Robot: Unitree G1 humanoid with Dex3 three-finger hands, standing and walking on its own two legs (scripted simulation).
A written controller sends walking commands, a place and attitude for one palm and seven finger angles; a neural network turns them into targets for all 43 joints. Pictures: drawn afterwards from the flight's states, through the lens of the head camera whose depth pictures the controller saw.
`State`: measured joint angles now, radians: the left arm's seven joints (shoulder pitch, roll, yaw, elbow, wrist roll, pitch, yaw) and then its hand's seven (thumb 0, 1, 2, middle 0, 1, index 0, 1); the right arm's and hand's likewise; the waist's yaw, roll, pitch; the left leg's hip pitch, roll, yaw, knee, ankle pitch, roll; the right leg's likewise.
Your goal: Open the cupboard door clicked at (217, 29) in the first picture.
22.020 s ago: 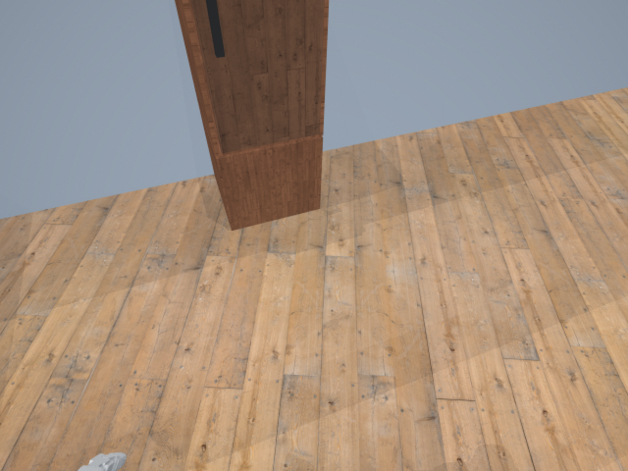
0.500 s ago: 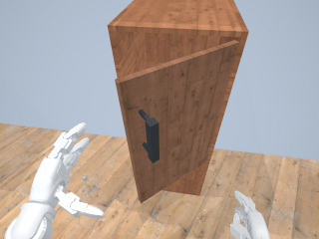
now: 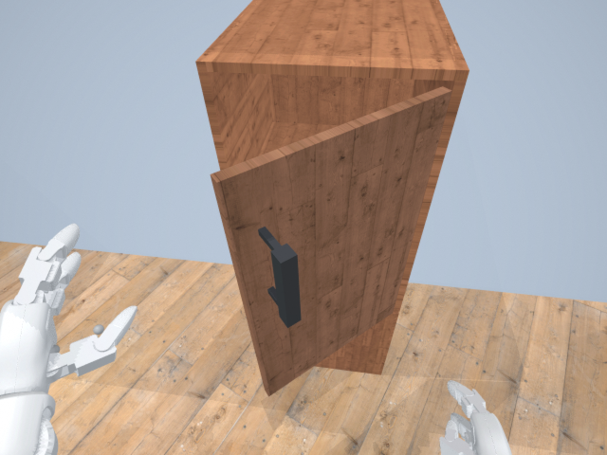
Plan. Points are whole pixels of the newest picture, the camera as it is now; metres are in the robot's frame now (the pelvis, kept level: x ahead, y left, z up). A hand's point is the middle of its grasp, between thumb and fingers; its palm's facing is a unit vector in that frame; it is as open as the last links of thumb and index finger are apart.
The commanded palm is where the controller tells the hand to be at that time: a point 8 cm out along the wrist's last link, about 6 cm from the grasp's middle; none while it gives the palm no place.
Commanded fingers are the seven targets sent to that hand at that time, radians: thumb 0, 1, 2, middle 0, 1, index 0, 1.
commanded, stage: draw the hand back to the body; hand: left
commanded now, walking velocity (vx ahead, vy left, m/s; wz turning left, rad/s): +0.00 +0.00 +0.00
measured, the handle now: (278, 278) +0.32 +0.08 +0.08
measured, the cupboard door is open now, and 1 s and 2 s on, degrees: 42 42 42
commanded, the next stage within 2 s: step back with the hand held close in 0.52 s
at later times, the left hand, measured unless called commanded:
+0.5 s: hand (88, 322) +0.19 +0.25 +0.15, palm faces +0.45 -0.81 -0.37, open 7.4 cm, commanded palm +0.14 +0.29 +0.16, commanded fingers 0.00 0.90 0.90 -0.20 -0.30 -0.20 -0.30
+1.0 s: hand (70, 351) +0.16 +0.26 +0.14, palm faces +0.33 -0.80 -0.51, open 7.4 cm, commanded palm +0.11 +0.30 +0.17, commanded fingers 0.00 0.90 0.90 -0.20 -0.30 -0.20 -0.30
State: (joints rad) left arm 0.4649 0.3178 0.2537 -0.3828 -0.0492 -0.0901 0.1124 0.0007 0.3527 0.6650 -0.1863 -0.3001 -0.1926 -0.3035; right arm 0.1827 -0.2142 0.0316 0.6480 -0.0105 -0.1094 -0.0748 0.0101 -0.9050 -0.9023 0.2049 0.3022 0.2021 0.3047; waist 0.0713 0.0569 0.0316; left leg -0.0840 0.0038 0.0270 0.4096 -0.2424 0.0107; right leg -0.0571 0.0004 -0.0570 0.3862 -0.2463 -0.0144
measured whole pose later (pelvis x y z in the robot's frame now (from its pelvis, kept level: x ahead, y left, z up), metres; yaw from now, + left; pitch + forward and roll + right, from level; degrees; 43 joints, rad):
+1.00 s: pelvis -0.04 +0.01 +0.00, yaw -1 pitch +0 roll -1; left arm 0.57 0.41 0.37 -0.48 -0.05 -0.14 0.11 0.01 0.89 0.90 -0.21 -0.30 -0.22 -0.30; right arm 0.16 -0.24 -0.02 0.56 0.01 0.00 -0.09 0.01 -0.91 -0.90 0.20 0.30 0.20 0.30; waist 0.02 0.04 0.05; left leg -0.27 0.01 0.04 0.47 -0.21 0.02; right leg -0.24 0.00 -0.05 0.44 -0.20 -0.01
